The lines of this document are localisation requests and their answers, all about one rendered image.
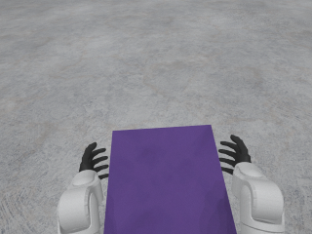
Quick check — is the right robot forearm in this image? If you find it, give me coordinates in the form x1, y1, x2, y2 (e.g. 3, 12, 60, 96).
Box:
231, 162, 285, 234

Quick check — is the left robot forearm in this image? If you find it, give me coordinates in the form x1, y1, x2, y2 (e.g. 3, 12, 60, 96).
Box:
57, 170, 104, 234

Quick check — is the right robot hand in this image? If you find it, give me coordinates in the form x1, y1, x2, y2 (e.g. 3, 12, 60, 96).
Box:
218, 135, 252, 175

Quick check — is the left robot hand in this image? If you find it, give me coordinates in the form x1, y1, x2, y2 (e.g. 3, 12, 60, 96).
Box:
79, 142, 109, 180

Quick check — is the carton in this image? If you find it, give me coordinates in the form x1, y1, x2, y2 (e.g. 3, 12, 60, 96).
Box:
103, 125, 237, 234

